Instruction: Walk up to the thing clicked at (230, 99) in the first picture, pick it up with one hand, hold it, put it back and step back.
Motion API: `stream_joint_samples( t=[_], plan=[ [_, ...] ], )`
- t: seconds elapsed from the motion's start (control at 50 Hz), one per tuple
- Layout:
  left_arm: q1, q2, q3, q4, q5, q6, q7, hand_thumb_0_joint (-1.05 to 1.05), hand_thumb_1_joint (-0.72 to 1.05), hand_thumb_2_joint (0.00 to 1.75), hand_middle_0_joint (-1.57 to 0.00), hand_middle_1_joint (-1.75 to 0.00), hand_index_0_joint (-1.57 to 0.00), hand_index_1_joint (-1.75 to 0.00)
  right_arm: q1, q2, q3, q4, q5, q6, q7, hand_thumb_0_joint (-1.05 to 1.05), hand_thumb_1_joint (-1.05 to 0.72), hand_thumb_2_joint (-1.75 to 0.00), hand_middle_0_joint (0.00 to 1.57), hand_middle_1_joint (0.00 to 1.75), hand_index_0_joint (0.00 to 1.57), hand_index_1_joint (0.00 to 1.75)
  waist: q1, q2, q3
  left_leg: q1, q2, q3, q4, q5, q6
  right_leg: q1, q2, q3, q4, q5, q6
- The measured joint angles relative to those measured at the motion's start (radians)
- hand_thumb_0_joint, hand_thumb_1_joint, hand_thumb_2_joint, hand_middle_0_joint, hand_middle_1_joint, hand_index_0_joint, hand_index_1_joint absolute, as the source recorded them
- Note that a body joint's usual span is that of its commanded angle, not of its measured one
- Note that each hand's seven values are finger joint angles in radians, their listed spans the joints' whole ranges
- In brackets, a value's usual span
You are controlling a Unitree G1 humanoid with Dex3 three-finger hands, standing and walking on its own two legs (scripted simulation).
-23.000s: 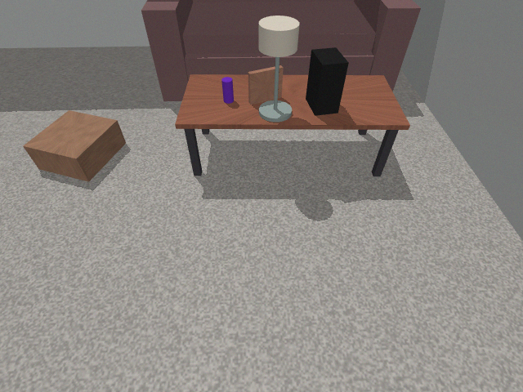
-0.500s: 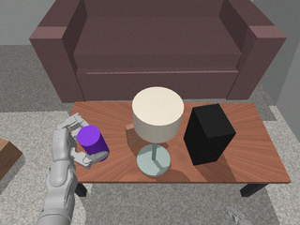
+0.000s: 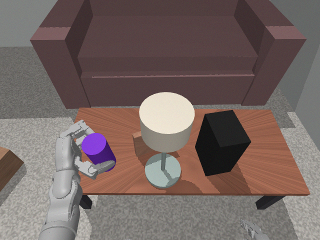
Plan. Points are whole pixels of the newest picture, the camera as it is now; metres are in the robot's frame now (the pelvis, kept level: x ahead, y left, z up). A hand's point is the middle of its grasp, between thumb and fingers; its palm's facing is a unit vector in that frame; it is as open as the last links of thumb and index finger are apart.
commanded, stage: hold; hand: left
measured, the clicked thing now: (100, 153) +0.33 +0.15 +0.05
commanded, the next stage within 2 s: crouch in 0.80 s
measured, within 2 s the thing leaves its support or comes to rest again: neither
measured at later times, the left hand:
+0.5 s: hand (92, 145) +0.35 +0.18 +0.05, palm faces +0.15 -0.99 +0.00, open 9.3 cm
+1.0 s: hand (92, 146) +0.35 +0.18 +0.05, palm faces +0.15 -0.99 +0.00, open 9.3 cm
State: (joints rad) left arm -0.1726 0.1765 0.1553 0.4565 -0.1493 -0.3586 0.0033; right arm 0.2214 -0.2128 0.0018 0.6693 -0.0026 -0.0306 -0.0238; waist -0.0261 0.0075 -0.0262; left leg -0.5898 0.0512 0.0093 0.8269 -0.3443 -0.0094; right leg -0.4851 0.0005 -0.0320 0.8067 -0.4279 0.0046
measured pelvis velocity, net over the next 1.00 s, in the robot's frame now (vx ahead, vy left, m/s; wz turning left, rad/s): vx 0.00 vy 0.01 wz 0.00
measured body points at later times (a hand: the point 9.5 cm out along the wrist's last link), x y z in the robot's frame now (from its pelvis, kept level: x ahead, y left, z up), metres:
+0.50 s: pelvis +0.00 +0.00 +0.00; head +0.04 +0.01 +0.45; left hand +0.33 +0.23 +0.06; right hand +0.13 -0.24 -0.11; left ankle +0.04 +0.12 -0.70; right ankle -0.01 -0.12 -0.70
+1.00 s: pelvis +0.00 +0.01 +0.00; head +0.04 +0.02 +0.45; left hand +0.33 +0.23 +0.05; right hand +0.13 -0.24 -0.11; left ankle +0.04 +0.12 -0.70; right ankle -0.01 -0.12 -0.70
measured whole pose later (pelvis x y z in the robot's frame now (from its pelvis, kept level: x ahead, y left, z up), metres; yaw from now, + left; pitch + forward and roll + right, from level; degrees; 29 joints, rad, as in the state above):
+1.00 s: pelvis +0.00 +0.01 +0.00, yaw +0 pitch +6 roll -2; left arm -0.20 0.18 0.16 0.50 -0.14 -0.37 0.01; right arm 0.23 -0.21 -0.01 0.67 0.00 -0.03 -0.01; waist -0.03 0.01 -0.03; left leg -0.59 0.05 0.01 0.83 -0.35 0.00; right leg -0.48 0.00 -0.03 0.80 -0.42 0.01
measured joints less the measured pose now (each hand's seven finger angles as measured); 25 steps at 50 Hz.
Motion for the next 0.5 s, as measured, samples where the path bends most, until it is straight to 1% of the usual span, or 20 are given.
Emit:
stream_joint_samples(
  t=[0.1, 0.18, 0.28, 0.42, 0.5],
  plan=[
    [0.006, 0.000, -0.004, 0.001, -0.001, -0.004, -0.005, -0.08, -0.61, 0.97, -0.92, -1.44, -1.00, -1.44, 0.005, -0.001, 0.000, 0.003, 0.001, 0.000, -0.001, 0.01, -0.93, -0.90, 0.20, 0.30, 0.20, 0.30, -0.001, 0.003, -0.013, 0.003, 0.000, 0.000, -0.005, -0.001, 0.000, 0.004, 0.001, 0.000, -0.008, 0.001, 0.000],
    [-0.004, -0.002, 0.004, 0.026, -0.003, -0.001, -0.005, -0.07, -0.61, 0.97, -0.92, -1.44, -1.00, -1.44, 0.004, -0.001, -0.003, 0.006, 0.000, 0.001, 0.002, 0.01, -0.93, -0.90, 0.20, 0.30, 0.20, 0.30, -0.003, 0.001, -0.016, -0.003, 0.001, 0.000, 0.001, -0.004, 0.000, -0.002, 0.001, 0.000, -0.002, -0.002, 0.000],
    [-0.012, 0.002, 0.006, 0.022, 0.004, -0.004, 0.001, -0.07, -0.61, 0.97, -0.92, -1.44, -1.00, -1.44, 0.006, -0.002, -0.003, 0.001, -0.001, 0.005, 0.003, 0.01, -0.93, -0.90, 0.20, 0.30, 0.20, 0.30, -0.002, -0.002, -0.006, -0.003, 0.001, -0.001, 0.002, -0.004, 0.000, -0.001, 0.001, 0.000, -0.002, -0.002, 0.000],
    [-0.005, 0.008, -0.003, 0.011, 0.002, -0.010, -0.003, -0.07, -0.61, 0.96, -0.93, -1.44, -1.01, -1.44, 0.010, -0.003, -0.005, 0.003, 0.003, 0.006, 0.005, 0.01, -0.93, -0.91, 0.20, 0.30, 0.20, 0.30, -0.001, 0.003, -0.009, 0.003, -0.001, 0.002, -0.002, -0.005, 0.002, 0.006, -0.001, 0.002, -0.008, -0.001, 0.002],
    [-0.002, 0.003, 0.000, 0.016, -0.004, -0.001, -0.001, -0.07, -0.61, 0.96, -0.93, -1.44, -1.01, -1.44, 0.008, -0.001, -0.004, 0.002, 0.004, 0.006, 0.003, 0.01, -0.93, -0.91, 0.20, 0.30, 0.20, 0.30, -0.001, 0.005, -0.011, 0.004, -0.001, 0.003, -0.003, -0.006, 0.004, 0.006, -0.001, 0.003, -0.010, -0.001, 0.004]
  ],
)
